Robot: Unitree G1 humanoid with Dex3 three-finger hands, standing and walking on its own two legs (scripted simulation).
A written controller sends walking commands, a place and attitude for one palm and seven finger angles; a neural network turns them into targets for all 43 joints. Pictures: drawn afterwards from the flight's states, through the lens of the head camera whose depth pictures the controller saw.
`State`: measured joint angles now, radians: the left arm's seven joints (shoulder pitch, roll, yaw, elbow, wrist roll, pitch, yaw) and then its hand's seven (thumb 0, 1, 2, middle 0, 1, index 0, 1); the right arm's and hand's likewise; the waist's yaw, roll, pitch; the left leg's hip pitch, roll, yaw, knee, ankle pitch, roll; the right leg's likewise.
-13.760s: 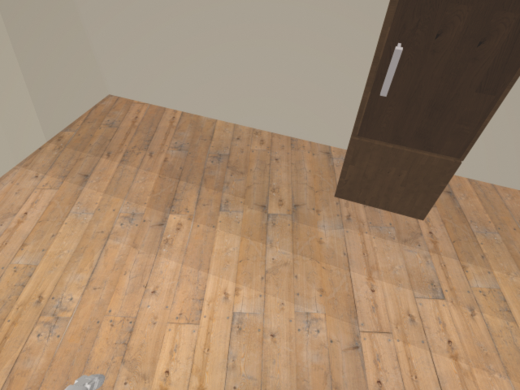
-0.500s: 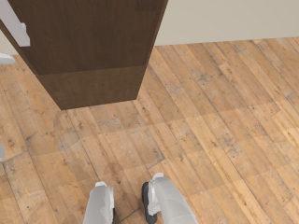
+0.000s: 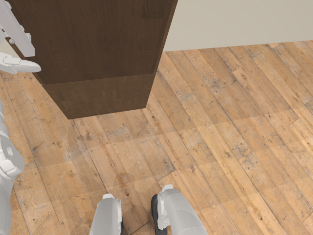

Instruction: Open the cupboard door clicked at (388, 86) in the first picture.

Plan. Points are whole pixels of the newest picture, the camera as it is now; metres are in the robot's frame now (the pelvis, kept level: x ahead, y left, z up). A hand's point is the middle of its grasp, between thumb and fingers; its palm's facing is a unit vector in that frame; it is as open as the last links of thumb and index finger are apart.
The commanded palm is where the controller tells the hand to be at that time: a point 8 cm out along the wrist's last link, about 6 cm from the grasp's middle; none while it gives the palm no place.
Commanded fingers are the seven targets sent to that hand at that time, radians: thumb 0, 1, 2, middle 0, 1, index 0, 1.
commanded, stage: slide the fingers in behind the handle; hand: left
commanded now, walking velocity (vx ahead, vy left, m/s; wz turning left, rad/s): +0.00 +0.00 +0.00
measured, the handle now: (11, 18) +0.59 +0.27 +0.07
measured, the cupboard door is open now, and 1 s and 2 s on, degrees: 0 0 6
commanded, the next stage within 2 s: close the thumb around the handle in 0.78 s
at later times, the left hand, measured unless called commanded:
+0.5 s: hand (26, 41) +0.54 +0.24 +0.06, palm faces +0.13 -0.99 -0.01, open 14.0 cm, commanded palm +0.52 +0.28 +0.06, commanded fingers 0.00 -0.50 0.30 -0.30 -1.20 -0.30 -1.20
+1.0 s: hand (23, 41) +0.54 +0.25 +0.06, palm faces +0.14 -0.99 -0.02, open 13.7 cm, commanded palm +0.52 +0.27 +0.06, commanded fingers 0.00 -0.11 0.47 -0.33 -1.24 -0.33 -1.24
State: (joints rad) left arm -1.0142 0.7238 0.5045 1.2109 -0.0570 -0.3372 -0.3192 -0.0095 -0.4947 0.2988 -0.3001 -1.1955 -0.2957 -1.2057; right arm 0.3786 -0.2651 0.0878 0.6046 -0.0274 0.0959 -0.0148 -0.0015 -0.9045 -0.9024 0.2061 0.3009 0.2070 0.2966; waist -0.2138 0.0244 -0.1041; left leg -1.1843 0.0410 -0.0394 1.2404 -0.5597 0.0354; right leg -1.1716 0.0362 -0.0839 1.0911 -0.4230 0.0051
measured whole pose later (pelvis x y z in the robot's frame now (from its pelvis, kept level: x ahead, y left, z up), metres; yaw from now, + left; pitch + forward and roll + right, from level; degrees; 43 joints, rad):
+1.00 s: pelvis +0.00 +0.00 +0.00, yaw +0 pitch +28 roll -5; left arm -1.01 0.68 0.49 1.24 -0.05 -0.39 -0.25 -0.01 -0.44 0.32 -0.30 -1.20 -0.30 -1.21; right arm 0.38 -0.27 0.08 0.60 -0.03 0.08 -0.01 0.00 -0.91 -0.90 0.21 0.30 0.21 0.30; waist -0.22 0.02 -0.11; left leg -1.17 0.04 -0.02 1.24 -0.56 0.03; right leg -1.17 0.04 -0.07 1.11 -0.42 0.00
